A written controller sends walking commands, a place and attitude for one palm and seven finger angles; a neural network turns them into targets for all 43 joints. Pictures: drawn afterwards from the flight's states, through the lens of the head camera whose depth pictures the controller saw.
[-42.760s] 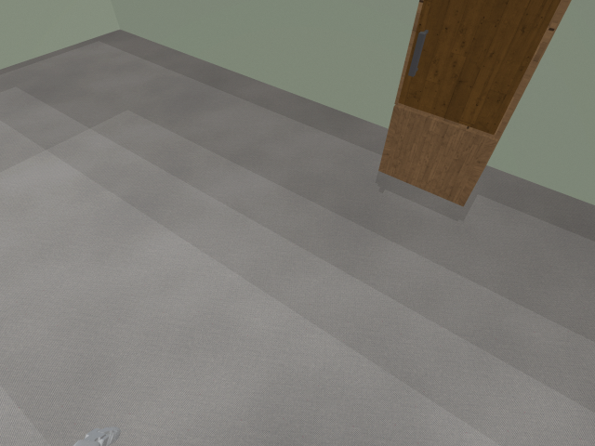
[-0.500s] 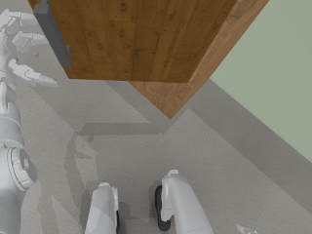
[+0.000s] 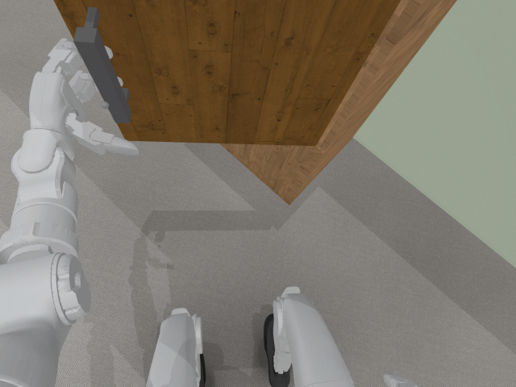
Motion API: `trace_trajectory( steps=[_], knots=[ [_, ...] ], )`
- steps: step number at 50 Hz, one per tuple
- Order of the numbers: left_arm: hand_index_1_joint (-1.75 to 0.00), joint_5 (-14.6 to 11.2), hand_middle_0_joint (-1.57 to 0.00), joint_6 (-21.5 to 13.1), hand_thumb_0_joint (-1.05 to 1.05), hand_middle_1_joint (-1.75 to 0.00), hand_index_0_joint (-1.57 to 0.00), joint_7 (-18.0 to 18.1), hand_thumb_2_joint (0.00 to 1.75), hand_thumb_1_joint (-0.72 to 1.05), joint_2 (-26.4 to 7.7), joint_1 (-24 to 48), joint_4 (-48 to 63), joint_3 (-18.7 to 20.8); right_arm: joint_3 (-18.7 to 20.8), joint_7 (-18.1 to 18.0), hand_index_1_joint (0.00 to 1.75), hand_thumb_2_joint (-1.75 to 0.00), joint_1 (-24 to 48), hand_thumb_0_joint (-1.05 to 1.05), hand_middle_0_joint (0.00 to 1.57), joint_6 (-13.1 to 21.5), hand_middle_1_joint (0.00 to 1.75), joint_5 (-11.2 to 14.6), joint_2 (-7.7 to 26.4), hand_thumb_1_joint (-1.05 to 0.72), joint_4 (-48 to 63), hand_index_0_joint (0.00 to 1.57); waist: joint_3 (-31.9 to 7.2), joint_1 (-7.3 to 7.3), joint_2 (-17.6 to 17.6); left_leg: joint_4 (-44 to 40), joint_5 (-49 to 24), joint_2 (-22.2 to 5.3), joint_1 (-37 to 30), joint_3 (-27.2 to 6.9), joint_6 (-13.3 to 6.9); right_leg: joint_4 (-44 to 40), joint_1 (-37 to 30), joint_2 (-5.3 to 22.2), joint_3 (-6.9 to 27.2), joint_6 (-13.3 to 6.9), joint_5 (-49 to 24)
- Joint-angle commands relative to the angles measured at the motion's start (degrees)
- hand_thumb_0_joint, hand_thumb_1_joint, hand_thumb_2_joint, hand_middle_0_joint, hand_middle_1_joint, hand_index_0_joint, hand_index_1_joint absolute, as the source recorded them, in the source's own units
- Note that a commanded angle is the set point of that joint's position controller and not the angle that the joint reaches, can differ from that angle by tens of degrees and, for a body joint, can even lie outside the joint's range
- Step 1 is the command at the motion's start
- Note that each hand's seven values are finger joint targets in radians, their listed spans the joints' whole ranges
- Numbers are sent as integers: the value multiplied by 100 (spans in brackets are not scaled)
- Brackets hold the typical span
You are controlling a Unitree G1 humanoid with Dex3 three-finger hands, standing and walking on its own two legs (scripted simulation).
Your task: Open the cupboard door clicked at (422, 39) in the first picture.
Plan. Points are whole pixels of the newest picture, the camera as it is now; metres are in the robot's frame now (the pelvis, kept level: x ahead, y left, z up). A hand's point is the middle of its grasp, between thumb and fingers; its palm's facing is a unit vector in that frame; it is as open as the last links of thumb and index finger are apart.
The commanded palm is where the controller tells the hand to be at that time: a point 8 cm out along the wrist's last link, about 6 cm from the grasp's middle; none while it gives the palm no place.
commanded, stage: slide the fingers in behind the handle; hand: left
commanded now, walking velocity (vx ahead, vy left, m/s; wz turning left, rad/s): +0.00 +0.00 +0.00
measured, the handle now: (109, 71) +0.57 +0.18 +0.05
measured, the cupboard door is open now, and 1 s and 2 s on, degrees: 45 45 48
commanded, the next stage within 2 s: close the thumb around the handle in 0.78 s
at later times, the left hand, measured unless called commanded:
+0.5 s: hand (123, 106) +0.51 +0.16 +0.04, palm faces -0.05 -1.00 -0.02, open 13.9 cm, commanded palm +0.49 +0.20 +0.04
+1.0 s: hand (123, 104) +0.52 +0.16 +0.04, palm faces -0.06 -1.00 -0.02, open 13.7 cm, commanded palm +0.49 +0.20 +0.04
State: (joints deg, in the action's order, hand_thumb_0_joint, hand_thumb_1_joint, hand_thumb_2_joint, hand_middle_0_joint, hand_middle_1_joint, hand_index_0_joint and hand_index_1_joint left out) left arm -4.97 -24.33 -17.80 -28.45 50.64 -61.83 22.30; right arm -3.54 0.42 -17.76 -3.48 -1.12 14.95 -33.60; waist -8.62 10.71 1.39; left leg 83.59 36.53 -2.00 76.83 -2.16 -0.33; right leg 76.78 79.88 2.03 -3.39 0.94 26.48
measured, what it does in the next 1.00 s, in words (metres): stands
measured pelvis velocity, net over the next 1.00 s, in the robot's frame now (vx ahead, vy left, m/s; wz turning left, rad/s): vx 0.00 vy -0.01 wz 0.01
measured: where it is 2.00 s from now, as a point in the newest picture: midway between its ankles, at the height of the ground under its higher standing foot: (237, 382)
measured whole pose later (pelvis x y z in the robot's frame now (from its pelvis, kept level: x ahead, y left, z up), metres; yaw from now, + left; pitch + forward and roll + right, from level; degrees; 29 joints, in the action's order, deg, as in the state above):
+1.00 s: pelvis +0.00 -0.01 +0.00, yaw +1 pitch +30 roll -3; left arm -4.5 -27.1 -13.8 -25.4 51.2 -62.9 19.9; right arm -2.7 0.6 -17.6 -3.3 -1.4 14.9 -34.5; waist -8.7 10.5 1.3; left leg 83.0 36.3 -1.7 76.3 -2.1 0.1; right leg 77.0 79.7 2.2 -3.2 0.5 26.7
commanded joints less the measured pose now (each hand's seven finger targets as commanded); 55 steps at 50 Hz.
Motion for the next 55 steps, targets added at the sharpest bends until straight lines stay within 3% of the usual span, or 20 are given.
trace_trajectory(
  steps=[1,3,5,6,10,16,18,22,25,28,29,31,36,41,42,44,47,49,51,55],
  knots=[
    [-120,-50,-30,-570,0,-120,-30,164,30,-50,-1319,2272,1379,182,485,-73,30,-90,-911,0,20,89,30,-45,1082,-90,290,20,-3401,-63,901,-1132,-2534,156,-2171,-187,-15,-686,-2059,-291,44,-263,-1262],
    [-120,-67,-30,-593,0,-120,-30,189,30,-50,-1177,2068,1361,125,496,-59,30,-90,-906,0,20,82,30,-35,1066,-90,303,20,-3418,-68,860,-1147,-2575,155,-2193,-156,-19,-713,-2130,-290,55,-252,-1347],
    [-120,-63,-30,-528,0,-120,-30,196,30,-50,-1054,2072,1171,26,482,-58,30,-90,-877,0,20,56,30,-13,1055,-90,290,20,-3134,0,717,-1158,-2290,166,-1911,-104,-51,-772,-2142,-288,79,-229,-1229],
    [-120,-46,-30,-505,0,-120,-30,207,30,-50,-1157,2099,1116,98,482,-74,30,-90,-893,0,20,49,30,-15,1063,-90,276,20,-3025,1,618,-1172,-2216,162,-1789,-97,-65,-775,-2221,-282,82,-230,-1226],
    [-120,-84,-30,-549,0,-120,-30,214,30,-50,-1055,2184,1319,38,499,-79,30,-90,-882,0,20,70,30,-21,1040,-90,303,20,-3319,-33,739,-1149,-2276,195,-1869,-52,-73,-787,-2385,-270,141,-233,-1376],
    [-120,-97,-30,-594,0,-120,-30,243,30,-50,-957,2221,1153,-33,500,-93,30,-90,-874,0,20,98,30,-15,1018,-90,248,20,-3138,36,560,-1112,-2076,209,-1603,3,-102,-831,-2495,-273,186,-218,-1363],
    [-120,-96,-30,-641,0,-120,-30,252,30,-50,-865,2215,1216,-90,518,-84,30,-90,-866,0,20,117,30,-24,1007,-90,256,20,-3287,5,714,-1110,-2151,215,-1740,3,-90,-801,-2461,-274,183,-232,-1409],
    [-120,-18,-30,-651,0,-120,-30,329,30,-50,-1129,2264,1098,55,493,-94,30,-90,-859,0,20,110,30,-24,1014,-90,259,20,-3168,-22,719,-1097,-2016,221,-1581,7,-100,-774,-2441,-278,198,-250,-1271],
    [-120,6,-30,-612,0,-120,-30,370,30,-50,-992,2367,990,-57,483,-86,30,-90,-825,0,20,98,30,-23,1014,-90,254,20,-3079,48,655,-1082,-1903,223,-1493,18,-109,-804,-2377,-279,201,-225,-1174],
    [-120,-5,-30,-677,0,-120,-30,364,30,-50,-1240,2444,1217,118,488,-106,30,-90,-843,0,20,122,30,-34,1033,-90,280,20,-3487,-17,730,-1048,-2066,226,-1582,18,-111,-742,-2585,-267,233,-232,-1374],
    [-120,-11,-30,-678,0,-120,-30,333,30,-50,-1125,2422,1234,16,489,-93,30,-90,-828,0,20,127,30,-24,1013,-90,282,20,-3512,-21,842,-1055,-2108,229,-1649,17,-97,-734,-2550,-269,222,-240,-1396],
    [-120,-46,-30,-629,0,-120,-30,296,30,-50,-1056,2324,1088,-2,491,-89,30,-90,-831,0,20,124,30,-21,1029,-90,260,20,-3347,35,619,-1063,-2035,214,-1577,10,-111,-781,-2516,-277,210,-220,-1333],
    [-120,-45,-30,-516,0,-120,-30,245,30,-50,-859,2268,987,-152,500,-82,30,-90,-863,0,20,108,30,-5,1031,-90,258,20,-3186,40,682,-1119,-1960,214,-1606,-6,-95,-800,-2349,-275,169,-223,-1216],
    [-120,-75,-30,-588,0,-120,-30,305,30,-50,-1008,2404,1102,-17,498,-100,30,-90,-870,0,20,127,30,-14,1048,-90,238,20,-3246,27,657,-1126,-1961,208,-1665,-34,-94,-802,-2308,-282,164,-230,-1155],
    [-120,-93,-30,-623,0,-120,-30,317,30,-50,-900,2528,1154,-109,490,-99,30,-90,-892,0,20,147,30,-28,1029,-90,230,20,-3225,85,659,-1124,-2028,216,-1712,-58,-102,-777,-2277,-284,147,-239,-1202],
    [-120,-30,-30,-673,0,-120,-30,349,30,-50,-911,2407,1128,-99,502,-84,30,-90,-891,0,20,136,30,-38,1044,-90,214,20,-3281,7,818,-1168,-2121,200,-1907,-113,-53,-744,-2140,-282,107,-256,-1139],
    [-122,-7,-31,-700,0,-122,-31,396,37,-33,-680,2479,1124,-273,511,-68,30,-90,-901,0,20,135,30,-57,1031,-90,210,20,-3198,79,827,-1169,-2150,196,-2011,-144,-51,-733,-1952,-282,72,-263,-1082],
    [-123,17,-32,-661,0,-123,-32,438,42,-22,-897,2391,972,-91,509,-77,30,-90,-907,0,20,96,30,-52,1070,-90,192,20,-3138,36,740,-1174,-2133,190,-1907,-139,-41,-741,-2011,-275,84,-255,-1091],
    [-124,29,-33,-623,0,-124,-33,476,47,-11,-786,2455,977,-172,503,-67,30,-90,-888,0,20,76,30,-54,1044,-90,217,20,-3092,63,780,-1185,-2111,201,-1882,-121,-48,-751,-2011,-271,81,-249,-1090],
    [-127,53,-34,-690,0,-127,-34,483,56,12,-741,2396,1166,-222,519,-47,30,-90,-877,0,20,58,30,-62,1029,-90,232,20,-3350,4,877,-1180,-2308,193,-2105,-131,-20,-725,-2060,-270,82,-265,-1207]
  ],
)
